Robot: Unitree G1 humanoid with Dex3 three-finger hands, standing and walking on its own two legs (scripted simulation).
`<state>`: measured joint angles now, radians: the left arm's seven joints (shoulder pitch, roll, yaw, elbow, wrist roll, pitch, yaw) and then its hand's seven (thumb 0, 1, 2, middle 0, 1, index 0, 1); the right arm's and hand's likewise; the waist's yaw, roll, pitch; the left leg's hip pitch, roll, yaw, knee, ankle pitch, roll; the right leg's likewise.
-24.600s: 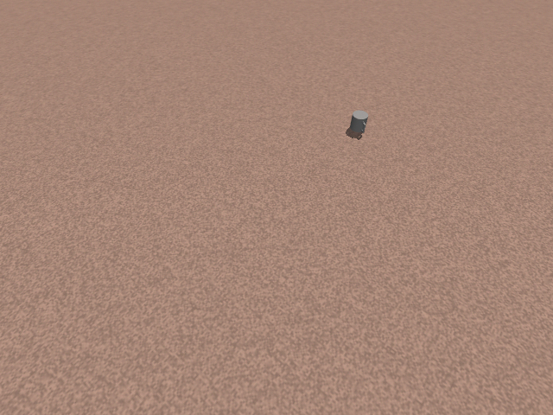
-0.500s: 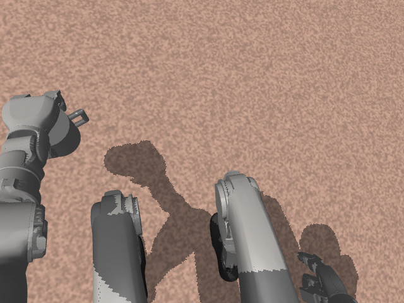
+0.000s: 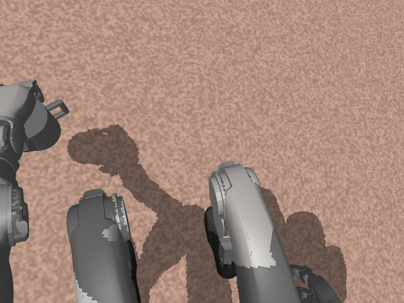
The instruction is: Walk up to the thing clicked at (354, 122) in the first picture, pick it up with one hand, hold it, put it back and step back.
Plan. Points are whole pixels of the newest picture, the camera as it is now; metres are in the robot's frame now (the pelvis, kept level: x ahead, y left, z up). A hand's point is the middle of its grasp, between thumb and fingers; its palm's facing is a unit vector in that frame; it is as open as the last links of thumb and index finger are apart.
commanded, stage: crouch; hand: left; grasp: from above
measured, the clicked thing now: (38, 120) +0.50 +0.26 -0.19
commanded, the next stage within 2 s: lower in 0.10 s
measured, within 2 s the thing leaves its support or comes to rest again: rests again in 1.22 s
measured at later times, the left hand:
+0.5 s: hand (29, 129) +0.48 +0.28 -0.20, palm faces -0.48 -0.06 -0.88, open 11.6 cm
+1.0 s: hand (40, 130) +0.49 +0.28 -0.25, palm faces -0.47 -0.07 -0.88, open 11.6 cm
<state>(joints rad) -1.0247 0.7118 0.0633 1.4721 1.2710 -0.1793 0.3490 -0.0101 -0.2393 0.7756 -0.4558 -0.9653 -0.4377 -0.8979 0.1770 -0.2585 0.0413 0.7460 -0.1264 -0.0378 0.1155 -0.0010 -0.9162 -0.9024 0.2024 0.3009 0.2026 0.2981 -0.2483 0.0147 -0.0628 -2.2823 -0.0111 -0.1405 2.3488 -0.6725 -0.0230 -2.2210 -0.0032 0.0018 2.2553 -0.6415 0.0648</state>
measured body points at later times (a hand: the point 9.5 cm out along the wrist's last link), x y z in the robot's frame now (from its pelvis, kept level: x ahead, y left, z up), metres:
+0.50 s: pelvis +0.01 +0.00 -0.02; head +0.25 +0.08 +0.35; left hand +0.50 +0.28 -0.15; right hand +0.04 -0.27 -0.11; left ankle +0.08 +0.13 -0.31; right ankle +0.11 -0.15 -0.31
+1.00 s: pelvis +0.01 +0.01 -0.04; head +0.28 +0.08 +0.31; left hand +0.51 +0.28 -0.20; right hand +0.03 -0.26 -0.12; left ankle +0.08 +0.13 -0.31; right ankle +0.11 -0.15 -0.31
